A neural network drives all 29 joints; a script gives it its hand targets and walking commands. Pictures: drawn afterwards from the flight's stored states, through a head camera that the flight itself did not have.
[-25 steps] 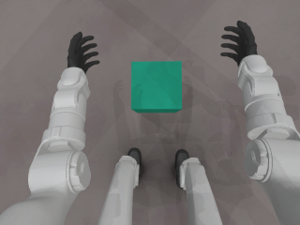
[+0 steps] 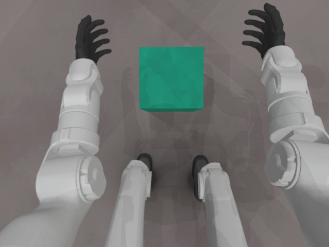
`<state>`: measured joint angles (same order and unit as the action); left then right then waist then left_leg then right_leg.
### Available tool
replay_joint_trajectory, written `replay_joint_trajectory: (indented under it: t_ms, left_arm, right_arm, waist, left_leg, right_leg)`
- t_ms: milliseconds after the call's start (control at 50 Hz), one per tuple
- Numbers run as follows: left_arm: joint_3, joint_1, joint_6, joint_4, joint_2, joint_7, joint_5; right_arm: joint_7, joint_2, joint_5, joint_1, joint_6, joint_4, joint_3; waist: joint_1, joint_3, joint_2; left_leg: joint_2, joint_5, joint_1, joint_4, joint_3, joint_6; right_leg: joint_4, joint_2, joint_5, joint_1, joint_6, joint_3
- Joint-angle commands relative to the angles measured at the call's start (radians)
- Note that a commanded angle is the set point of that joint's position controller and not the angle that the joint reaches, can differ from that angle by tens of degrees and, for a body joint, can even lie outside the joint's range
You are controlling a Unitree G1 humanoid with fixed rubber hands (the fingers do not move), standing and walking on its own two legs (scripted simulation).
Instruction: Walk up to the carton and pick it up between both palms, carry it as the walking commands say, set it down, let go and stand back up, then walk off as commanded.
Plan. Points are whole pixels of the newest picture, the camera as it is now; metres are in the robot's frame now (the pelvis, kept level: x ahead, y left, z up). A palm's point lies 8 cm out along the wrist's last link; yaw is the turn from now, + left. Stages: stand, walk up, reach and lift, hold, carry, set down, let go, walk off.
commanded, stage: reach and lift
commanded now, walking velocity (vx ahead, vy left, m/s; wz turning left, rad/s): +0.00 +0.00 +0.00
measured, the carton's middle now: (170, 84) +0.51 +0.02 -0.48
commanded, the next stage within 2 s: none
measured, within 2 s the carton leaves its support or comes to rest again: neither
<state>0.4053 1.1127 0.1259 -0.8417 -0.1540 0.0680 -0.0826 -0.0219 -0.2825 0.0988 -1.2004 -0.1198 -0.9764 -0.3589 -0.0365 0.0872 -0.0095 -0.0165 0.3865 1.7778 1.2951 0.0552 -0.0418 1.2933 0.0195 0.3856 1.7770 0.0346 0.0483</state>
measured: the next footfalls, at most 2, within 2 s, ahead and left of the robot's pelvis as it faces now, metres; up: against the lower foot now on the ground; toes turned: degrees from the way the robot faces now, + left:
none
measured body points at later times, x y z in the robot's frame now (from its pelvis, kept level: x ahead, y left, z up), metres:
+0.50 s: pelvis -0.03 +0.00 -0.14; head +0.32 +0.00 +0.14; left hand +0.51 +0.20 -0.28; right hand +0.54 -0.18 -0.29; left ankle +0.07 +0.13 -0.57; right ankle +0.07 -0.13 -0.57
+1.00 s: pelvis -0.03 +0.00 -0.23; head +0.34 +0.00 +0.01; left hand +0.50 +0.20 -0.42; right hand +0.53 -0.18 -0.42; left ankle +0.07 +0.13 -0.57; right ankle +0.07 -0.13 -0.57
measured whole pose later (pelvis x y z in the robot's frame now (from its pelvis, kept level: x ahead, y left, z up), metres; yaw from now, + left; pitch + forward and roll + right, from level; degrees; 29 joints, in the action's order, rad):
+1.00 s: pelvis -0.03 +0.00 -0.23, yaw +2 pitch +39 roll +1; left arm 0.14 1.42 0.05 -1.11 -0.32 0.13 0.22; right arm 0.09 -0.42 -0.21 -1.49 -0.05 -1.18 -0.05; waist -0.03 -0.34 0.01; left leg -0.05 0.58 2.27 2.16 0.05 -0.07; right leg 2.18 0.04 0.58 2.28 0.05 0.07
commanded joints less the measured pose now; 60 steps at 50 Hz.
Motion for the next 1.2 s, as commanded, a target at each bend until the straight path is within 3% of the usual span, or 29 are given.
replay_joint_trajectory:
  t_ms: [0, 160, 260, 520, 960, 1060, 1180]
  left_arm:
    - [-0.015, 0.214, -0.013, 0.075, -0.102, 0.015, 0.017]
    - [-0.104, 0.286, -0.006, 0.123, -0.168, 0.049, 0.128]
    - [-0.134, 0.314, -0.003, 0.105, -0.201, 0.058, 0.179]
    - [-0.144, 0.393, -0.033, -0.030, -0.222, 0.056, 0.197]
    - [-0.258, 0.576, -0.104, -0.174, -0.303, 0.064, 0.311]
    - [-0.269, 0.560, -0.112, -0.172, -0.311, 0.067, 0.322]
    - [-0.277, 0.534, -0.111, -0.207, -0.300, 0.062, 0.327]
  right_arm:
    - [0.014, -0.125, -0.014, -0.225, 0.013, 0.070, 0.003]
    - [0.062, -0.178, -0.119, -0.306, 0.004, 0.147, 0.100]
    - [0.083, -0.188, -0.169, -0.340, -0.005, 0.140, 0.151]
    - [0.094, -0.203, -0.186, -0.423, 0.023, 0.011, 0.181]
    - [0.115, -0.270, -0.313, -0.593, 0.093, -0.110, 0.301]
    - [0.117, -0.267, -0.325, -0.569, 0.099, -0.095, 0.315]
    - [0.113, -0.246, -0.333, -0.540, 0.093, -0.121, 0.331]
  waist:
    - [-0.003, 0.917, -0.012]
    - [-0.006, 1.124, -0.026]
    - [-0.009, 1.121, -0.042]
    - [-0.008, 0.948, -0.045]
    - [-0.003, 0.800, -0.034]
    - [-0.005, 0.855, -0.033]
    - [-0.008, 0.806, -0.027]
  left_leg:
    - [-0.073, -0.255, -0.435, 0.035, -0.127, -0.048]
    - [-0.072, -0.264, -0.365, 0.225, -0.149, -0.046]
    - [-0.063, -0.228, -0.274, 0.308, -0.153, -0.042]
    - [-0.040, -0.148, -0.119, 0.483, -0.140, -0.038]
    - [-0.011, -0.157, -0.063, 0.724, -0.117, -0.031]
    - [-0.010, -0.231, -0.114, 0.751, -0.121, -0.028]
    - [-0.008, -0.208, -0.086, 0.750, -0.124, -0.026]
  right_leg:
    - [0.036, 0.079, -0.226, -0.432, 0.005, -0.121]
    - [0.220, 0.067, -0.260, -0.456, 0.006, -0.116]
    - [0.306, 0.056, -0.240, -0.421, 0.007, -0.102]
    - [0.489, 0.039, -0.144, -0.206, 0.006, -0.100]
    - [0.739, 0.000, -0.137, -0.094, 0.012, -0.076]
    - [0.756, 0.003, -0.205, -0.142, 0.015, -0.076]
    - [0.751, 0.003, -0.178, -0.105, 0.017, -0.077]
